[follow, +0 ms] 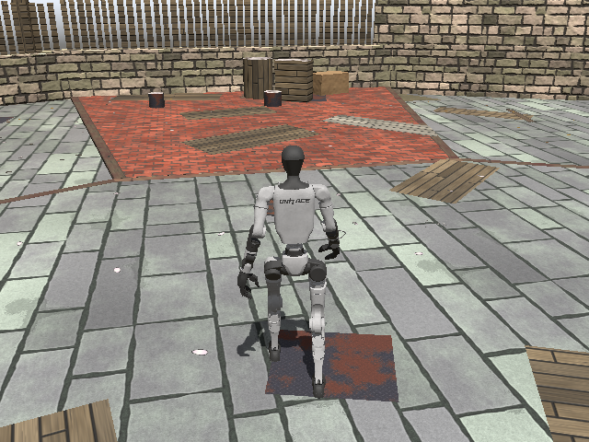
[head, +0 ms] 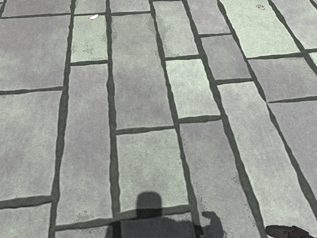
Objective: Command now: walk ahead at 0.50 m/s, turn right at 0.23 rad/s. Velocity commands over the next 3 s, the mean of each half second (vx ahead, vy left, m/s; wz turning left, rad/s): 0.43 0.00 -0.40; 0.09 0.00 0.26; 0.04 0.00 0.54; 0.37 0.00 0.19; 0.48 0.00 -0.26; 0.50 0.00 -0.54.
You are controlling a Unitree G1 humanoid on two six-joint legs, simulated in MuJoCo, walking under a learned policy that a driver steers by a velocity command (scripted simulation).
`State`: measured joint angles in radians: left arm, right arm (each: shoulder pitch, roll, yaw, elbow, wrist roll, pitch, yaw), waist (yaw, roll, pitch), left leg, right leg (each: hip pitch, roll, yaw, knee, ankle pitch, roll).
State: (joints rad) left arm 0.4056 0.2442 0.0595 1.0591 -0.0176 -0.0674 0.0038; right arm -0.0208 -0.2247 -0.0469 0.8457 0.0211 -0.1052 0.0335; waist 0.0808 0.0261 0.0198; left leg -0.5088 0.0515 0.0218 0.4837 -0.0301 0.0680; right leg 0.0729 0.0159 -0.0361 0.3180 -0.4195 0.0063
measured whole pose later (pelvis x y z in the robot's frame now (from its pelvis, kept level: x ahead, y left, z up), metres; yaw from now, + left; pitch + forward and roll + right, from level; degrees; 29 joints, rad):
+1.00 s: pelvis +0.34 -0.02 +0.01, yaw -2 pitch +2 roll -2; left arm 0.08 0.26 0.08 0.91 0.01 0.01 0.06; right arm 0.16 -0.27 -0.09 0.88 0.02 0.04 -0.02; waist -0.01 0.01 0.03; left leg -0.41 0.09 0.06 0.76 -0.35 -0.02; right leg -0.28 -0.07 -0.25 0.41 -0.15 -0.03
